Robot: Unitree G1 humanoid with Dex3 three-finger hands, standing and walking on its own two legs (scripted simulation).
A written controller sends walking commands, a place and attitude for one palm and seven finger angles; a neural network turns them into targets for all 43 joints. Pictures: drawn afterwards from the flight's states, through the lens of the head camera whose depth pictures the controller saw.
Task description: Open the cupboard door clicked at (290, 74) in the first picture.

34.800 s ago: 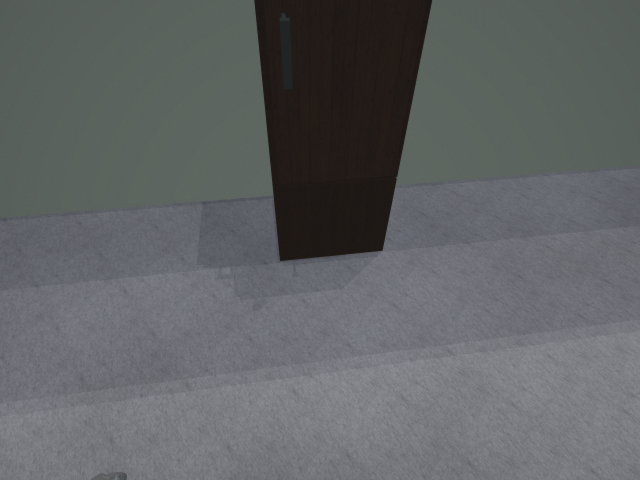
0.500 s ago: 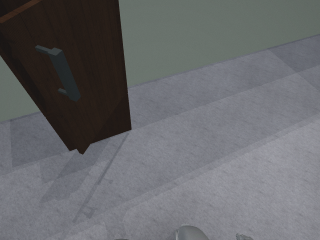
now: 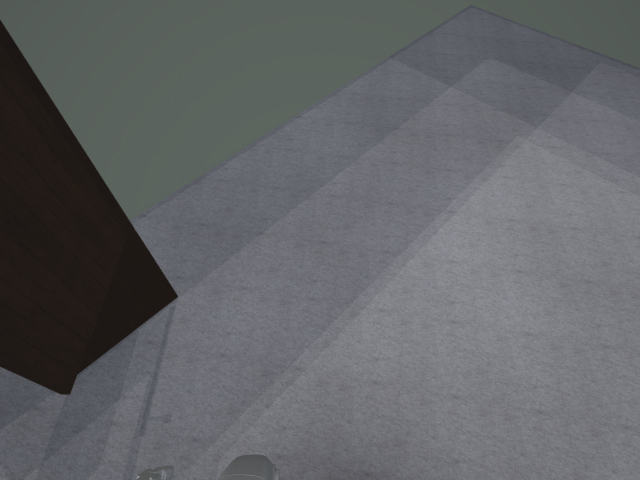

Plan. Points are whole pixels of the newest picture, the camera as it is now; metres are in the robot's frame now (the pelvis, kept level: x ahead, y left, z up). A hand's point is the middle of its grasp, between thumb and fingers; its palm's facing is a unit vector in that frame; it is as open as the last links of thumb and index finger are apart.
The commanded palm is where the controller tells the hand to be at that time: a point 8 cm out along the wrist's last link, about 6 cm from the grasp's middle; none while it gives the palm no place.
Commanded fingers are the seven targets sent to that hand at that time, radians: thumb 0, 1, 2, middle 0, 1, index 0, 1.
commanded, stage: walk to a spot facing it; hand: left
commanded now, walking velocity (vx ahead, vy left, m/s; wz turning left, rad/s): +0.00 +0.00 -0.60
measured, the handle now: out of the picture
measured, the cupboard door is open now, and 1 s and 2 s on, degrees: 43 43 43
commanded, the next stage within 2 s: turn to face it in 1.58 s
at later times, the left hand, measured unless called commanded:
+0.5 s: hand (264, 372) +0.28 +0.11 -0.16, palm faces -0.40 -0.90 -0.18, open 7.4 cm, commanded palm none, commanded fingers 0.00 0.90 0.90 -0.20 -0.30 -0.20 -0.30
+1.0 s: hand (297, 323) +0.38 +0.06 -0.19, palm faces -0.45 -0.88 -0.17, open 7.4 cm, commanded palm none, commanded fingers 0.00 0.90 0.90 -0.20 -0.30 -0.20 -0.30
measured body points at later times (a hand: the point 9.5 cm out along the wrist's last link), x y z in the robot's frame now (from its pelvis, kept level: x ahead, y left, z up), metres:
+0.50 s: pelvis +0.09 -0.03 -0.01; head +0.14 -0.04 +0.44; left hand +0.30 +0.15 -0.15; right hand -0.06 -0.23 -0.15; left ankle +0.02 +0.13 -0.74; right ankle +0.11 -0.15 -0.73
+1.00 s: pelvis +0.29 -0.10 -0.01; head +0.33 -0.10 +0.44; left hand +0.40 +0.11 -0.18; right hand +0.27 -0.36 -0.14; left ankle +0.39 -0.04 -0.74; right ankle +0.13 -0.15 -0.68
